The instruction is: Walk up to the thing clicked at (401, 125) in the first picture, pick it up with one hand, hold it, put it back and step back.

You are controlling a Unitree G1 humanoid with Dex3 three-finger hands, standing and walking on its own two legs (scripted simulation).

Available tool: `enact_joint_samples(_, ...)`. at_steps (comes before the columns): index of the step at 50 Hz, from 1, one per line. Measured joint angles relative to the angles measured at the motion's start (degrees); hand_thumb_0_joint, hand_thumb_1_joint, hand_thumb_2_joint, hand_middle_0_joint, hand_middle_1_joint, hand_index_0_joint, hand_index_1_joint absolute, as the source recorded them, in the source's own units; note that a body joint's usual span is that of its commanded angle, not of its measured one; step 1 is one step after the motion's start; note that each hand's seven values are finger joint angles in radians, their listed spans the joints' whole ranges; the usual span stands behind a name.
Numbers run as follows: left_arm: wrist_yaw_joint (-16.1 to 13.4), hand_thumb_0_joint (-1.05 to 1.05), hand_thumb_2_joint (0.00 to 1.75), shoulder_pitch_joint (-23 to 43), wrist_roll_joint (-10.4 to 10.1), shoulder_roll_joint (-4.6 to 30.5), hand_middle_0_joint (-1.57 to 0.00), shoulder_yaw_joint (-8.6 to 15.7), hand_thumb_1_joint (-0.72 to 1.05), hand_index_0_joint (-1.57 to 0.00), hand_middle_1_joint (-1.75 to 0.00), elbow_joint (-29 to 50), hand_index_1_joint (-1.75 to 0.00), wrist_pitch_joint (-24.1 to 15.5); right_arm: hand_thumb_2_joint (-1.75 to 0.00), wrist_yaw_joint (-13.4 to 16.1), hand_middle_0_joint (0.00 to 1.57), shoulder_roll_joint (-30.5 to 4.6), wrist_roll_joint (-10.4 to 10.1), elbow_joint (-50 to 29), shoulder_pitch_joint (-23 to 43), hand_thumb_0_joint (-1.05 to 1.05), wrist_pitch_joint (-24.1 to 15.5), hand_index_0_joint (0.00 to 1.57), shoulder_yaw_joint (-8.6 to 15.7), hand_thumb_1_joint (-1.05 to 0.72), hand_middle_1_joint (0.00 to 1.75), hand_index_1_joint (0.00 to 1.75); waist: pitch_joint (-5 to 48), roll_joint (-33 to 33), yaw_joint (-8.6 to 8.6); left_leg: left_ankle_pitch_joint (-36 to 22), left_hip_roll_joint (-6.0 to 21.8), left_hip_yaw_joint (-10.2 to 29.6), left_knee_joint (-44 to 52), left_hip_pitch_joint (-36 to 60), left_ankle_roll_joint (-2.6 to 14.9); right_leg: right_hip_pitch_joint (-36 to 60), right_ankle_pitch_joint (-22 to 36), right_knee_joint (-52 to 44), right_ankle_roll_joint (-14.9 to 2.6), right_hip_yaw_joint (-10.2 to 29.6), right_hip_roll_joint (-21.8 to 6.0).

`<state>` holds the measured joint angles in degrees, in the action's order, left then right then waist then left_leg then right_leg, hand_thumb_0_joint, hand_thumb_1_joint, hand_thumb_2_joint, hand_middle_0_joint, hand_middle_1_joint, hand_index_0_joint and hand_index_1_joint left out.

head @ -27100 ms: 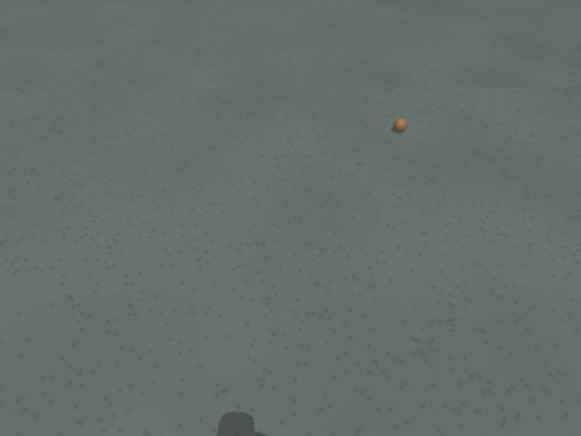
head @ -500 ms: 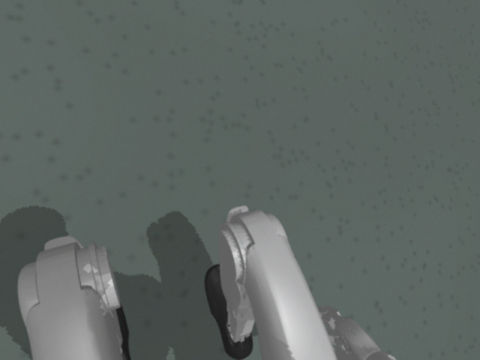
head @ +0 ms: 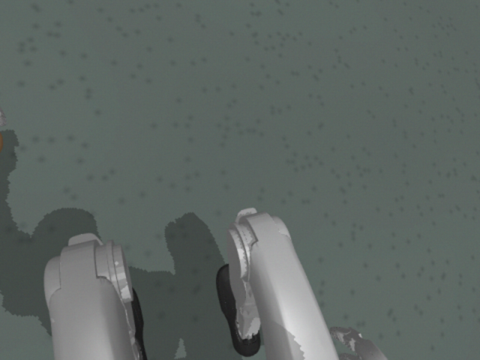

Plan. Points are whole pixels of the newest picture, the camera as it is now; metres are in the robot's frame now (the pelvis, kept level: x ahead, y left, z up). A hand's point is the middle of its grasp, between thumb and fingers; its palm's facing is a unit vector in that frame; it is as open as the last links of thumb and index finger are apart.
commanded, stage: lift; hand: left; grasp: from above
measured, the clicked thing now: out of the picture +0.48 +0.35 -0.17
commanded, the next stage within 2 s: hold in 1.60 s
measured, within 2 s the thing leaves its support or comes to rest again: neither
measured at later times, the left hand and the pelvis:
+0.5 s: hand out of the picture +0.40 +0.34 -0.02, palm faces -0.45 -0.12 -0.89, open 9.5 cm; pelvis +0.00 +0.00 +0.09, yaw +4 degrees
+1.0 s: hand out of the picture +0.33 +0.31 +0.19, palm faces -0.43 -0.15 -0.89, open 9.6 cm; pelvis +0.02 +0.01 +0.27, yaw +8 degrees
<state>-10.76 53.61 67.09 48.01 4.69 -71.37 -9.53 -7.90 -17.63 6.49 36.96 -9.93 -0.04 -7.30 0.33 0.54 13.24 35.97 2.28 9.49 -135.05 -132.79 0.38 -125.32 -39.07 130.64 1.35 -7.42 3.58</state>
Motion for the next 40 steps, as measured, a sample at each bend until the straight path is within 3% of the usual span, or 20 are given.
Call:
enact_joint_samples(11, 4.1, -0.03, 0.56, -5.7, -2.9, -3.9, -0.57, -0.8, 0.00, -0.72, -0.73, 7.7, -0.72, 1.6, -0.90, 1.1, 0.21, 1.3, -2.2, 0.6, -1.8, 0.00, 1.6, 0.20, 2.9, -0.93, 0.30, 0.30, 3.3, -0.9, -2.15, -0.5, -0.1, -1.9, 5.1, 3.7, 0.30, 3.1, 0.2, -4.1, 0.00, 1.5, -0.5)
enact_joint_samples(22, 7.0, -0.02, 0.60, -12.6, -6.7, -7.7, -0.55, -3.7, -0.01, -0.70, -0.74, 16.7, -0.75, 2.9, -0.90, 3.1, 0.21, 2.1, -4.5, 0.1, -0.6, 0.00, 2.2, 0.20, 5.5, -0.92, 0.30, 0.30, 7.2, -2.0, -5.36, -1.2, -0.1, -3.9, 13.4, 11.2, 0.66, 9.9, 0.9, -11.7, 0.11, 3.2, -1.0)
enact_joint_samples(33, 8.4, -0.01, 0.63, -21.2, -9.8, -11.8, -0.51, -5.5, -0.01, -0.67, -0.78, 26.5, -0.79, 5.8, -0.90, 5.6, 0.21, 2.7, -6.3, -0.6, 1.4, 0.00, 2.8, 0.20, 6.7, -0.92, 0.30, 0.30, 8.8, -2.6, -7.55, -2.1, 0.1, -4.9, 25.0, 24.6, 0.50, 22.6, 2.3, -23.1, -0.11, 4.0, -1.1)
enact_joint_samples(40, 8.8, 0.00, 0.65, -27.3, -10.6, -14.9, -0.49, -7.4, -0.01, -0.65, -0.80, 31.7, -0.80, 7.4, -0.90, 7.6, 0.21, 3.3, -7.3, 0.0, 1.4, 0.00, 2.8, 0.20, 7.1, -0.92, 0.30, 0.30, 8.9, -2.9, -8.32, -3.5, 0.2, -5.7, 35.0, 36.5, 0.42, 34.2, 4.1, -33.2, -0.18, 4.5, -1.2)
